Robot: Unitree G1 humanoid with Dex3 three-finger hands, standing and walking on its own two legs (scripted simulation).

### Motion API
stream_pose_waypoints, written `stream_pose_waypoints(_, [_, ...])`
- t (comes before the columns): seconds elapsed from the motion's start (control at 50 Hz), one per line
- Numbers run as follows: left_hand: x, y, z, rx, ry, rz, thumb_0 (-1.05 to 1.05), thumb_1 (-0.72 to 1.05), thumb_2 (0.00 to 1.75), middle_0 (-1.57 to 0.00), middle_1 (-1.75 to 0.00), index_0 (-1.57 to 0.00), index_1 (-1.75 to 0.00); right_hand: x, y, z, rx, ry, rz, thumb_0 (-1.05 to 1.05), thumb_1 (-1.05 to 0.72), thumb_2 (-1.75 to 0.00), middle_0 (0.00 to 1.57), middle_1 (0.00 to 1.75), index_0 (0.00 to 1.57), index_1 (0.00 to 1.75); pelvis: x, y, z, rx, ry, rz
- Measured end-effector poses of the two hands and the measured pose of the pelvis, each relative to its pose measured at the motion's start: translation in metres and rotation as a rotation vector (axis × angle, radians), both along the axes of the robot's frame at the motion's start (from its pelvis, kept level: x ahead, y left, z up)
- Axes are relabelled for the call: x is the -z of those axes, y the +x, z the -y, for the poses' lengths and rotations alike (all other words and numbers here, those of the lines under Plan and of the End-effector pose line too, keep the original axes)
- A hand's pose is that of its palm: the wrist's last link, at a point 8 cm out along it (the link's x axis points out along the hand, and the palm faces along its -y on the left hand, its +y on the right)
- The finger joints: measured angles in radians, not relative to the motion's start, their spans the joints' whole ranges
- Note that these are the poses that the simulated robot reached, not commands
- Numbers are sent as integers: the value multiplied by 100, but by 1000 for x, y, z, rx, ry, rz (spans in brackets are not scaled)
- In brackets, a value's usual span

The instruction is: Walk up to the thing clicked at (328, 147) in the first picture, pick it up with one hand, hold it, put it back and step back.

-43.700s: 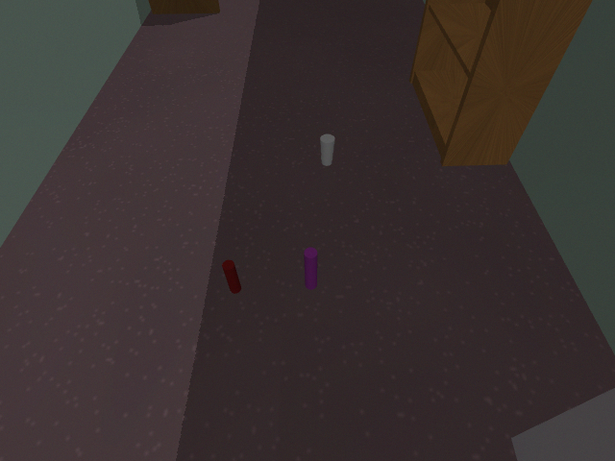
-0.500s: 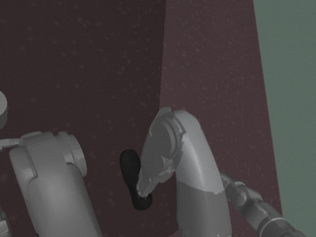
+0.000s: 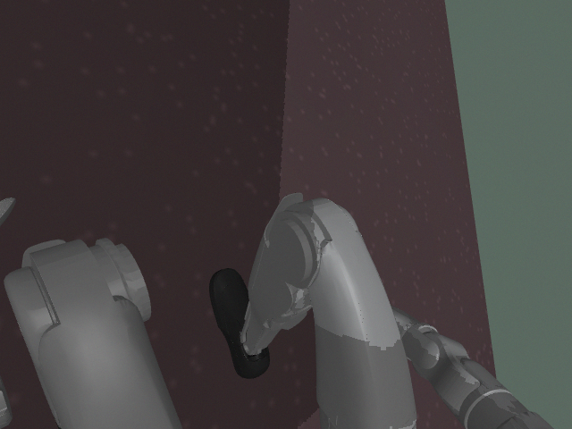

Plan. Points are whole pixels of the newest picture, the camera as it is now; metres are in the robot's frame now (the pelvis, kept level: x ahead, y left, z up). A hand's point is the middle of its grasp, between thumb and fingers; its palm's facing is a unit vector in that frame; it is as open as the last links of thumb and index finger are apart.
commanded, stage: settle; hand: left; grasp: from the side
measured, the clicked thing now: out of the picture +0.42 +0.26 -0.21
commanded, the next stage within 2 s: none
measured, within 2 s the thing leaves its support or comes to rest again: leaves its support in 0.46 s
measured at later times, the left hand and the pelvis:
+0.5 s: hand out of the picture +0.40 +0.27 -0.17, palm faces +0.32 -0.95 -0.01, open 10.0 cm; pelvis +0.00 +0.00 +0.00, yaw +0 degrees
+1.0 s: hand out of the picture +0.38 +0.29 -0.05, palm faces +0.30 -0.95 -0.07, open 10.0 cm; pelvis +0.01 -0.01 +0.03, yaw +6 degrees
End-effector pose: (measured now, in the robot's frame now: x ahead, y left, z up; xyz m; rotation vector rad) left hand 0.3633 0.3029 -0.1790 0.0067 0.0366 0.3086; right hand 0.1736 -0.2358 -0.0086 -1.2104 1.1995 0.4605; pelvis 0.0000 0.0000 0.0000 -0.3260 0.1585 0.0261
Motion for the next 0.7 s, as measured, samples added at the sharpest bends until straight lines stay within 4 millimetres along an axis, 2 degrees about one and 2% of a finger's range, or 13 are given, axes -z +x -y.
stream_pose_waypoints(0.28, [2, 8, -1, -11, -1, 17, 7, -23, 90, -77, -98, -66, -100, -2, 0, 3, 13, -15, -14, 0, -90, -90, 20, 30, 20, 30, 0, 2, -1, 3, -6, -4])
stream_pose_waypoints(0.44, [-1, 0, -5, -10, -4, 11, 8, -34, 98, -81, -107, -69, -109, -1, 4, 2, 27, -6, -8, 0, -91, -90, 20, 30, 20, 30, -2, 2, 0, -2, -3, -15])
stream_pose_waypoints(0.54, [-16, -8, -13, -17, 13, 42, 8, -35, 99, -81, -108, -70, -110, -1, 8, 0, 42, 18, -1, 0, -91, -90, 20, 30, 20, 30, -6, 3, 1, -11, 6, -34])
stream_pose_waypoints(0.7, [-60, -12, -27, -11, 43, 73, 8, -35, 100, -81, -107, -70, -110, -1, 25, -4, 90, 95, 61, 0, -91, -90, 20, 30, 21, 30, -15, 5, 3, -30, 23, -92])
